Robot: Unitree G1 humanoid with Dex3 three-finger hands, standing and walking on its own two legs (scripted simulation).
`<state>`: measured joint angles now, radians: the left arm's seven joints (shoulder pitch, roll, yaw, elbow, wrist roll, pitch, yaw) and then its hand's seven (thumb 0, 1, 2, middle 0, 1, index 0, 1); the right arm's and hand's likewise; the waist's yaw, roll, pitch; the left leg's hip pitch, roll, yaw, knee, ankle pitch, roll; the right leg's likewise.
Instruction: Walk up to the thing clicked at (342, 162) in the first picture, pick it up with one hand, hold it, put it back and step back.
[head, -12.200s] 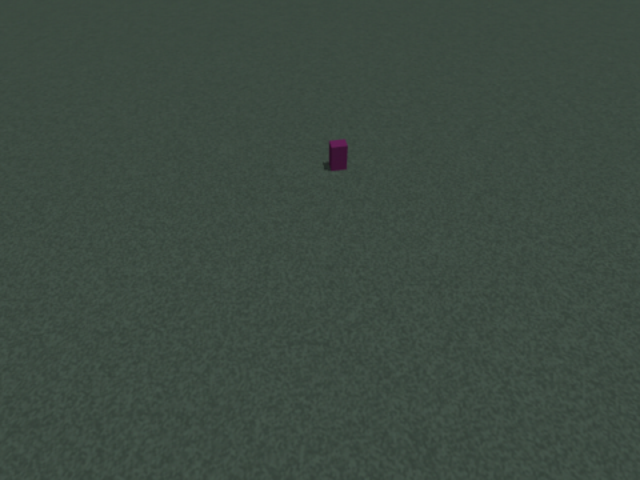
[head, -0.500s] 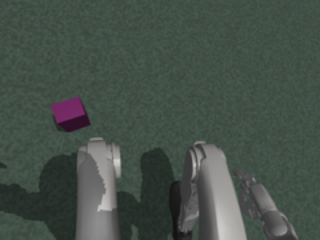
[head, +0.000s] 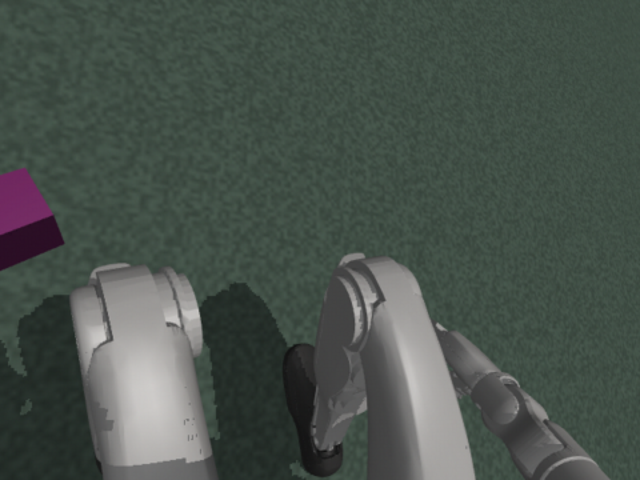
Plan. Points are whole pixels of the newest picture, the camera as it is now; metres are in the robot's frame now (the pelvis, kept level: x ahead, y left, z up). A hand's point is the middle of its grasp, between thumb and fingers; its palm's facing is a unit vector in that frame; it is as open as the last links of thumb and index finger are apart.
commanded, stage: close in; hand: left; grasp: from the side
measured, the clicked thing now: (10, 224) +0.39 +0.31 -0.21
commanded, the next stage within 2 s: rest palm in 0.58 s
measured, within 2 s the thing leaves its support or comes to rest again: neither
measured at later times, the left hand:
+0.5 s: hand out of the picture +0.34 +0.33 -0.17, palm faces +0.37 -0.93 +0.04, open 17.6 cm
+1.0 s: hand out of the picture +0.36 +0.31 -0.18, palm faces +0.41 -0.91 +0.01, open 16.6 cm
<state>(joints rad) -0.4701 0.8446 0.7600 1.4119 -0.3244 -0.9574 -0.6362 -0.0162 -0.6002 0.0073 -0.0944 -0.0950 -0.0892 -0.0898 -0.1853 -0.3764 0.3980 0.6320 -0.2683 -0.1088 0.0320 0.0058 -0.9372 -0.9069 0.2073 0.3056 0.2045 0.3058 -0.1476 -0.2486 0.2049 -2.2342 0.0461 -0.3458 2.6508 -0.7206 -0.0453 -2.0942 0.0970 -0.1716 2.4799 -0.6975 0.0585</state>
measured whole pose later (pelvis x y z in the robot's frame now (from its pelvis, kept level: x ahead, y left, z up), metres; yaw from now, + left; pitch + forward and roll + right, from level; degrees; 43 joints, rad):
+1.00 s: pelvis -0.01 +0.01 -0.01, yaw -2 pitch +10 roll -17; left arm -0.47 0.73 0.54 1.35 -0.16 -1.15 -0.06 -0.01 -0.38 0.10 -0.11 -0.05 -0.10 -0.05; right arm -0.20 -0.35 0.47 0.57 -0.36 0.00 0.15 0.00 -0.91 -0.90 0.21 0.30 0.20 0.31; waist -0.17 -0.27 0.27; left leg -2.23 0.03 -0.41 2.70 -0.71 -0.02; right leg -2.04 0.12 -0.22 2.47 -0.67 0.07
